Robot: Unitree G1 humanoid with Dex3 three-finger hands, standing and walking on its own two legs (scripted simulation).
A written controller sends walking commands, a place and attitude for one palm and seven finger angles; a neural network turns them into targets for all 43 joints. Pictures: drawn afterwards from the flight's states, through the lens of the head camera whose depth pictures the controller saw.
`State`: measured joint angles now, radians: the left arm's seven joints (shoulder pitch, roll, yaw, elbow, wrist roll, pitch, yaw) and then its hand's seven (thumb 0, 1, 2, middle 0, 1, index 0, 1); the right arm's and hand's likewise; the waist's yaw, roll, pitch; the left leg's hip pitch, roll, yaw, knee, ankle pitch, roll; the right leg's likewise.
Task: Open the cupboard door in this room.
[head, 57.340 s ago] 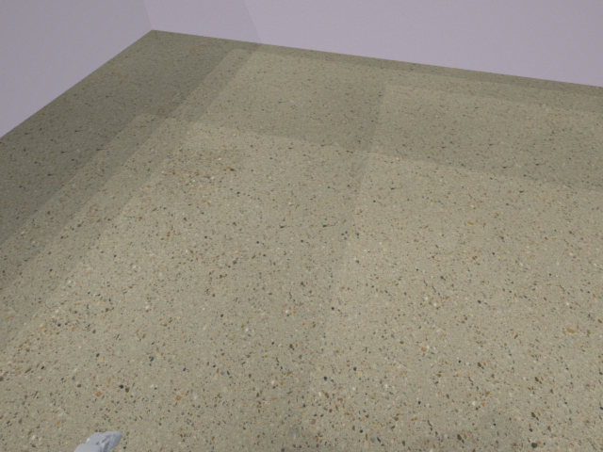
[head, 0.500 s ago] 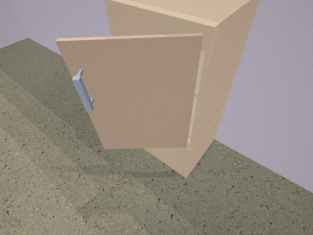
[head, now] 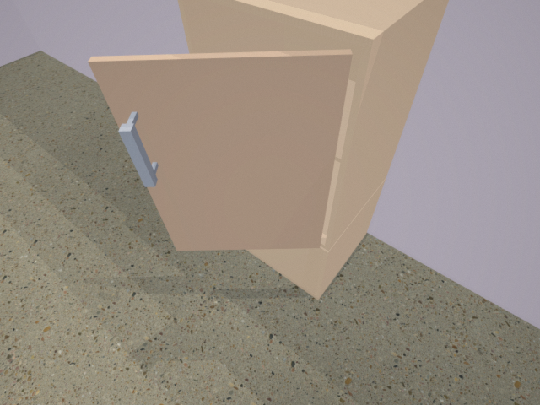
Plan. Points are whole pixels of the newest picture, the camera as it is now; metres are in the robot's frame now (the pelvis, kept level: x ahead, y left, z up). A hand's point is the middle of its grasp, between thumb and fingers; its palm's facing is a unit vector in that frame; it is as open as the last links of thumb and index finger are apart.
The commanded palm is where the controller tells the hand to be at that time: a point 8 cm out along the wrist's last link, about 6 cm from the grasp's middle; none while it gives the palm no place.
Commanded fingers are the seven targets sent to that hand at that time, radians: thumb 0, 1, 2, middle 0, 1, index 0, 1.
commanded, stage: look again from close up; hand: left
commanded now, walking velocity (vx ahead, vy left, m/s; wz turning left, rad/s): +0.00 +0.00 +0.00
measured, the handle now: (142, 150) +0.55 +0.29 +0.05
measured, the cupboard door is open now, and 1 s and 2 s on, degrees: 39 39 39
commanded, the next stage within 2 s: shuffle to correct the standing spot in 0.20 s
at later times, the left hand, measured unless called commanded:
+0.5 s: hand out of the picture +0.04 +0.18 -0.17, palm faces +0.04 -0.97 -0.23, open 7.3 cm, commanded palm none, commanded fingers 0.00 0.90 0.90 -0.20 -0.30 -0.20 -0.30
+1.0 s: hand out of the picture +0.05 +0.21 -0.18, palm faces +0.02 -0.97 -0.23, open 7.3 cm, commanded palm none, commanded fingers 0.00 0.90 0.90 -0.20 -0.30 -0.20 -0.30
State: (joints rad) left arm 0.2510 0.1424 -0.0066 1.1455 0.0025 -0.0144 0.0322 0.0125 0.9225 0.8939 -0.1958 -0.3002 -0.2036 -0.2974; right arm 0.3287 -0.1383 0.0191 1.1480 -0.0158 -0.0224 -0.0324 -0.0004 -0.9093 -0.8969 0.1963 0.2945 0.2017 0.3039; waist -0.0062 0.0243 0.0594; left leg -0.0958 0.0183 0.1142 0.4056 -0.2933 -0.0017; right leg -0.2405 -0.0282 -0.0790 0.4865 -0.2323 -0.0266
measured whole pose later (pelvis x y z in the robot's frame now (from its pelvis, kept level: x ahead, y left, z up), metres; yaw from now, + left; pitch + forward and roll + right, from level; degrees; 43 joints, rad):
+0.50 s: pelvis +0.01 -0.01 +0.00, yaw +0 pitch +0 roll +1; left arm 0.22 0.16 0.01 1.10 0.01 -0.02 0.03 0.01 0.91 0.89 -0.20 -0.30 -0.20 -0.30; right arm 0.25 -0.18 0.00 1.11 -0.02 0.00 -0.03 0.00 -0.91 -0.90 0.20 0.29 0.20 0.30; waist 0.01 0.02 0.04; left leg -0.11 0.04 0.10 0.43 -0.32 -0.01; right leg -0.24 -0.01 -0.09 0.49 -0.25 -0.04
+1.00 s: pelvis +0.03 +0.03 +0.00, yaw -1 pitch -1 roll +1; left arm 0.21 0.15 0.02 1.10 0.01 0.01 0.04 0.01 0.93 0.89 -0.19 -0.30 -0.20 -0.30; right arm 0.29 -0.10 0.01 1.13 -0.02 -0.02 -0.05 0.00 -0.91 -0.90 0.20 0.29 0.20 0.30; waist -0.01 0.01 0.08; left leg -0.07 -0.01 0.13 0.42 -0.35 0.03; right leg -0.23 -0.05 -0.05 0.53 -0.29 0.01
